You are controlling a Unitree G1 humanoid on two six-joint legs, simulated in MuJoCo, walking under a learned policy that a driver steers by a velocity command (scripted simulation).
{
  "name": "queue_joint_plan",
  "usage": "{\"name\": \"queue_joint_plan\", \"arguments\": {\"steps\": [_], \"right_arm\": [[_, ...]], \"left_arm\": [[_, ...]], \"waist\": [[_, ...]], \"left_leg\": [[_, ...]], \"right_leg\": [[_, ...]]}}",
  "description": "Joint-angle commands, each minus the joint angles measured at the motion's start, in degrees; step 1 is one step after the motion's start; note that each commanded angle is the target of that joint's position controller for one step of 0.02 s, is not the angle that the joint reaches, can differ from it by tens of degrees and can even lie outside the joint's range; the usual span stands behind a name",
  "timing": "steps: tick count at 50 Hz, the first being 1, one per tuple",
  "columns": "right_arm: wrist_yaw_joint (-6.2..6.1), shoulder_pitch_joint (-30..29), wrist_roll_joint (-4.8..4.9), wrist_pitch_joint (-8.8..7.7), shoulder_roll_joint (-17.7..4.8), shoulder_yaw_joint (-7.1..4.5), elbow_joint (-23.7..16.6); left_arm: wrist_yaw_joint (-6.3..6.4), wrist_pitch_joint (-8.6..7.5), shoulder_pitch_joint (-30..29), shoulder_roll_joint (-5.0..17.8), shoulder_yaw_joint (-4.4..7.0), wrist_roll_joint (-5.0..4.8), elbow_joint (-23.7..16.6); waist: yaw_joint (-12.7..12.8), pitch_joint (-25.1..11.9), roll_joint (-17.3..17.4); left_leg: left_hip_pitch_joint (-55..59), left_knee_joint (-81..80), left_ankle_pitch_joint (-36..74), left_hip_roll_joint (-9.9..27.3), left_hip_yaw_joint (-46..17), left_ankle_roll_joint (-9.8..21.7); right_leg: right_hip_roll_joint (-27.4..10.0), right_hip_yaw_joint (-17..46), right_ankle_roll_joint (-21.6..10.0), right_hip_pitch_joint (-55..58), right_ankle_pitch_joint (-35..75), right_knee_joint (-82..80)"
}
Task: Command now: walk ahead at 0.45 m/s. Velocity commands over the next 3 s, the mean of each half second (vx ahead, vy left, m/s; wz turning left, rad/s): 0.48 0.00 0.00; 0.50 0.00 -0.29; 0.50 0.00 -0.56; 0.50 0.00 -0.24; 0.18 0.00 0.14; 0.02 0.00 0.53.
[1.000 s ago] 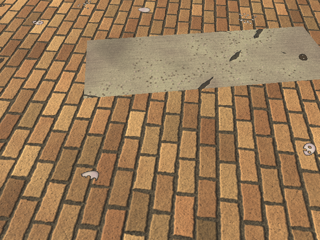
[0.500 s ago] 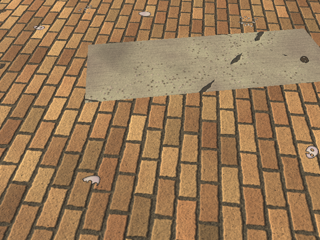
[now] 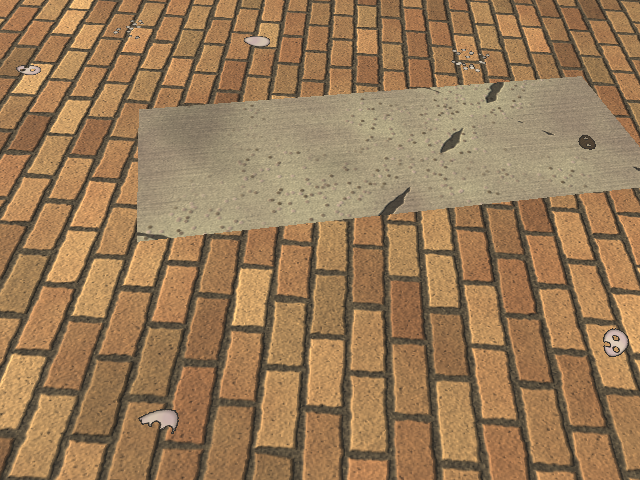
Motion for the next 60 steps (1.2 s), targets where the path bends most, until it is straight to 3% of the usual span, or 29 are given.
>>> {"name": "queue_joint_plan", "arguments": {"steps": [1,5,7,8,10,11,12,13,14,15,16,18,20,25,28,32,35,36,37,38,39,40,41,42,44,46,49,55,60], "right_arm": [[-1.03,2.04,0.23,-0.24,-10.15,-1.63,-2.11],[-0.89,3.77,0.90,0.18,-10.13,-2.07,-1.06],[-0.82,2.43,0.88,0.43,-11.29,-2.62,-1.20],[-0.76,1.58,0.70,0.55,-12.26,-2.94,-1.50],[-0.50,-1.21,0.51,0.95,-13.12,-3.05,-2.58],[-0.21,-1.28,-0.60,0.71,-11.08,-2.26,-4.18],[1.11,6.80,0.65,-0.84,-2.54,-0.03,-3.60],[1.39,1.15,2.43,-2.38,-8.30,-1.60,-3.68],[1.10,-5.62,3.22,-2.93,-10.81,-2.31,-6.18],[0.33,-8.93,2.55,-3.03,-11.04,-2.48,-6.99],[-0.23,-9.85,1.48,-2.58,-10.83,-3.04,-7.10],[-0.46,-6.88,1.06,-1.02,-8.28,-3.19,-7.06],[-0.69,-8.91,1.26,-0.17,-7.89,-3.30,-8.38],[-0.19,-21.21,0.23,-0.33,-8.69,-3.18,-12.95],[0.71,-28.02,0.59,-0.67,-7.78,-2.35,-14.62],[2.12,-35.20,1.14,-1.18,-8.59,-1.79,-17.53],[2.86,-33.02,1.26,-2.15,-11.25,-2.35,-17.99],[2.75,-28.84,1.21,-2.41,-12.77,-3.05,-17.12],[2.36,-19.46,1.03,-2.62,-15.58,-4.45,-14.54],[1.74,-7.97,-0.07,-2.75,-20.19,-5.64,-12.76],[1.95,-4.48,-0.45,-2.13,-23.95,-6.37,-11.16],[1.83,-4.76,-0.35,-1.85,-17.30,-4.70,-11.86],[1.43,-9.93,-0.17,-1.89,-14.18,-3.70,-12.89],[1.37,-14.22,-0.26,-1.97,-12.70,-3.08,-13.62],[1.56,-18.17,-0.90,-2.22,-10.30,-2.41,-13.30],[1.45,-18.41,-0.85,-2.36,-10.24,-2.60,-12.59],[0.63,-17.31,-0.99,-2.47,-12.46,-3.37,-11.74],[-0.52,-14.33,-0.52,-1.64,-15.28,-4.11,-11.18],[-0.52,-10.41,0.74,0.15,-17.23,-4.89,-10.24]], "left_arm": [[-1.00,-0.69,-11.39,-0.05,-1.06,-0.32,-6.02],[-2.31,-1.05,-16.61,0.85,-1.57,-0.84,-8.53],[-2.85,-1.40,-15.56,2.25,-1.22,-0.79,-8.99],[-2.86,-1.56,-12.61,3.91,-0.54,-0.60,-8.55],[-2.24,-1.43,5.92,8.90,2.01,-0.82,-3.44],[-1.50,-1.07,17.29,13.69,3.18,-0.10,-1.05],[-2.07,-1.00,20.82,14.63,2.71,0.62,0.38],[-2.04,-0.91,18.71,9.67,1.58,0.34,0.61],[-1.99,-1.30,11.79,7.04,0.82,-0.09,-0.57],[-2.23,-1.95,5.90,5.76,0.32,0.25,-2.04],[-2.48,-2.49,3.10,4.35,-0.06,1.11,-2.27],[-2.77,-2.92,3.42,2.51,-0.77,1.59,-1.01],[-1.94,-2.83,5.57,4.19,-0.68,1.17,0.19],[0.13,-2.26,11.89,6.91,-0.53,0.87,1.95],[0.34,-2.14,15.37,7.76,-0.53,0.31,2.87],[0.41,-1.06,20.80,8.11,-0.32,-0.28,4.78],[0.84,-0.13,20.30,9.77,0.49,-0.39,4.51],[0.79,0.10,18.92,10.26,0.63,-0.35,4.03],[0.63,0.17,17.83,9.06,0.17,-0.02,3.31],[0.50,0.05,16.79,6.45,-0.85,0.94,1.17],[0.14,-1.05,25.15,-1.55,-2.94,-0.05,0.70],[0.16,-1.80,22.77,5.20,-1.42,-1.49,1.52],[0.40,-1.96,17.04,8.51,-0.35,-2.21,-0.23],[0.82,-1.75,14.34,8.01,-0.20,-1.87,-0.67],[0.96,-0.46,14.04,5.86,0.49,-1.05,-0.99],[0.65,0.98,14.50,3.21,0.42,-1.31,-1.70],[0.47,2.13,11.09,3.03,0.68,-0.76,-4.14],[-1.61,1.66,0.18,2.49,-0.06,-0.08,-8.41],[-3.35,1.78,-6.66,3.27,-0.33,-0.30,-12.80]], "waist": [[-0.44,7.81,6.81],[-0.72,9.93,6.80],[1.25,8.05,7.64],[3.34,5.18,9.19],[12.47,-5.57,10.32],[15.03,-15.00,1.81],[9.64,-25.78,-13.82],[11.42,-19.85,-8.86],[10.04,-9.19,-6.27],[7.48,-4.47,1.11],[5.23,-2.28,2.57],[2.23,-2.11,-0.32],[1.66,0.45,-1.45],[4.24,4.02,-0.43],[6.59,4.76,-0.83],[8.71,6.67,-0.67],[6.04,4.85,-2.40],[3.33,2.35,-3.18],[-1.07,-3.80,-2.79],[-5.23,-13.70,1.96],[-1.20,-23.39,18.99],[-2.84,-22.60,14.86],[-2.48,-13.19,11.68],[-0.76,-8.34,7.19],[2.67,-2.63,7.12],[4.07,-0.65,7.31],[4.57,1.79,5.42],[1.64,4.87,4.03],[0.17,6.64,4.42]], "left_leg": [[-3.53,-8.22,22.64,12.55,-7.33,5.74],[1.91,-7.11,24.30,15.24,-6.30,6.20],[5.04,-2.67,34.78,16.06,-5.10,5.48],[5.88,1.49,46.03,16.25,-4.77,4.96],[-1.09,21.66,57.54,13.30,-2.51,2.45],[-16.66,41.43,34.22,8.93,-0.68,0.68],[-35.15,59.87,-14.39,-2.10,-7.60,-1.67],[-41.41,64.98,-13.85,0.50,-12.42,-0.14],[-44.88,64.49,-8.83,3.31,-9.24,0.59],[-41.36,61.33,-2.84,6.45,-8.03,0.74],[-37.16,58.29,0.22,8.29,-7.58,0.70],[-31.31,54.36,2.11,10.33,-8.19,0.95],[-33.11,49.77,3.36,11.26,-7.36,0.12],[-40.46,31.74,19.72,10.63,-5.44,-2.06],[-36.57,21.31,26.09,7.96,-2.80,-2.08],[-38.02,14.73,22.08,6.19,-3.37,-2.25],[-32.30,11.45,16.08,4.74,-3.71,-0.94],[-25.35,10.41,14.35,3.24,-2.46,0.00],[-11.70,10.92,15.00,3.14,-2.22,1.87],[7.07,13.72,16.16,13.45,-12.46,5.74],[26.78,8.08,7.98,27.73,-37.97,14.46],[24.66,3.90,1.51,26.40,-41.98,13.47],[16.69,2.90,3.39,24.51,-32.07,10.31],[7.90,1.24,8.18,22.38,-24.97,8.74],[-3.82,-3.08,12.32,18.59,-15.20,7.01],[-7.85,-6.04,14.11,17.67,-10.10,7.28],[-8.66,-8.08,18.27,18.09,-4.61,7.91],[-5.76,-9.15,19.80,16.77,5.31,6.06],[4.04,-3.97,27.30,19.50,8.66,4.80]], "right_leg": [[2.27,-2.57,0.39,-1.67,6.04,-10.43],[2.78,-2.44,-1.35,-0.94,4.81,-16.99],[4.10,-3.22,-3.26,3.32,0.70,-18.98],[5.96,-4.47,-4.46,9.21,-1.57,-18.76],[7.51,-4.32,-8.02,34.78,-0.64,-18.55],[-5.32,11.50,-11.96,54.84,-1.85,-17.05],[-18.08,42.23,-21.21,70.22,-17.72,-28.18],[-14.97,42.64,-18.09,65.96,-23.53,-33.22],[-13.14,32.62,-15.49,55.89,-19.18,-34.65],[-11.45,25.62,-14.14,44.74,-10.79,-36.14],[-9.69,20.35,-13.30,36.38,-4.35,-37.27],[-7.26,15.04,-12.85,29.58,-2.12,-40.06],[-6.94,11.91,-13.39,26.60,-1.57,-42.67],[-5.19,6.87,-11.53,29.20,2.52,-44.23],[-3.59,3.59,-9.93,30.23,2.71,-44.13],[-6.55,6.81,-10.39,37.96,2.66,-39.91],[-8.93,9.66,-9.12,41.63,8.02,-34.67],[-7.98,9.14,-8.22,41.06,15.75,-30.19],[-4.71,7.13,-6.59,37.52,20.90,-20.28],[-0.30,4.15,-4.30,25.91,8.64,-2.51],[8.46,1.39,-0.66,4.28,-27.33,17.08],[5.72,8.18,-0.87,-0.90,-30.87,24.63],[3.19,7.13,-1.23,-4.39,-26.13,26.14],[0.47,5.82,-1.10,-2.53,-21.08,24.77],[-2.48,5.97,-1.18,2.65,-15.71,19.96],[-3.27,5.32,-1.15,4.25,-14.09,17.82],[-3.66,5.87,-0.37,0.16,-8.36,12.96],[-2.13,1.29,-0.29,0.51,5.08,-5.19],[-0.20,-2.77,-2.69,-0.60,-2.06,-11.99]]}}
